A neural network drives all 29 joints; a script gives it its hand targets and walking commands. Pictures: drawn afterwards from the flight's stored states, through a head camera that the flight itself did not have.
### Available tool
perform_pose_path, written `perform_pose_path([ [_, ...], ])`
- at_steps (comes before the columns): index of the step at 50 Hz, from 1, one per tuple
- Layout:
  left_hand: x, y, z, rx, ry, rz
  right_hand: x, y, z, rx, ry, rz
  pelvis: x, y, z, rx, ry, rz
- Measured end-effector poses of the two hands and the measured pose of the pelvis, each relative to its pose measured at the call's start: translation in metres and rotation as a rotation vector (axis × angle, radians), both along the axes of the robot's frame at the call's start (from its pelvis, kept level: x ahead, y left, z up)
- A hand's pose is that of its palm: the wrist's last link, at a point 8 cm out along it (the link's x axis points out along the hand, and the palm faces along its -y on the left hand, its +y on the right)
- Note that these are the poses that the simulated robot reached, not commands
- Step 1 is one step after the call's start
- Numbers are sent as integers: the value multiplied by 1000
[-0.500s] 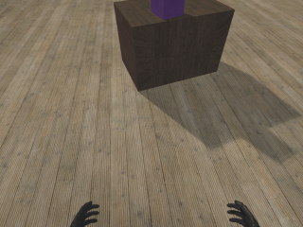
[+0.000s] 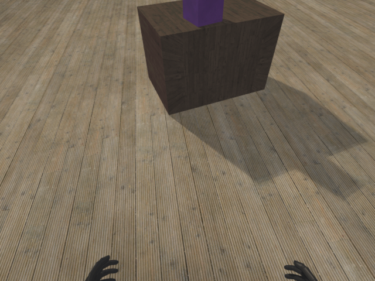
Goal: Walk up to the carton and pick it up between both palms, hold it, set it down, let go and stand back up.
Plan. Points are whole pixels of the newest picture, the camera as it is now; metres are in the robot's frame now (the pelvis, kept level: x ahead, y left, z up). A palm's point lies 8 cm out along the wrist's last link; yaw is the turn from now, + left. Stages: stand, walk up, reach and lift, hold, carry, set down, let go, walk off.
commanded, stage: stand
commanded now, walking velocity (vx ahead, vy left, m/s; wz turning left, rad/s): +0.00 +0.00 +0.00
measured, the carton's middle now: out of the picture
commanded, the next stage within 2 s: walk up in 1.34 s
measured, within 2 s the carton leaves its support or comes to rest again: neither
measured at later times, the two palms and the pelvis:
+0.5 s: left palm out of the picture +0.11 +0.23 -0.09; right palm out of the picture +0.11 -0.26 -0.09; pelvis -0.01 -0.01 +0.00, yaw +0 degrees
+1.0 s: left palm out of the picture +0.14 +0.23 -0.07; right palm out of the picture +0.12 -0.28 -0.09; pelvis +0.00 -0.02 +0.00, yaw +0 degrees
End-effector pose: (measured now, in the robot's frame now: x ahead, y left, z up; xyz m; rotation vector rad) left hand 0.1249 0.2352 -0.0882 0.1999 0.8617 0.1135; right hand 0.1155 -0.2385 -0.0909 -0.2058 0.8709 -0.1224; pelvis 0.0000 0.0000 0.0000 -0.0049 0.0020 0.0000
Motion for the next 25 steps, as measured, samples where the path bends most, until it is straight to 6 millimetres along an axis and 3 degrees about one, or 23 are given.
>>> perform_pose_path([
  [11,-11,4,4,25,8,10,5,-4,2,14,-35,-1,-6,-3,0,6,-15,-5],
  [25,-17,-4,2,22,11,6,-10,-23,0,-8,3,-10,-10,-12,0,9,-24,-4],
])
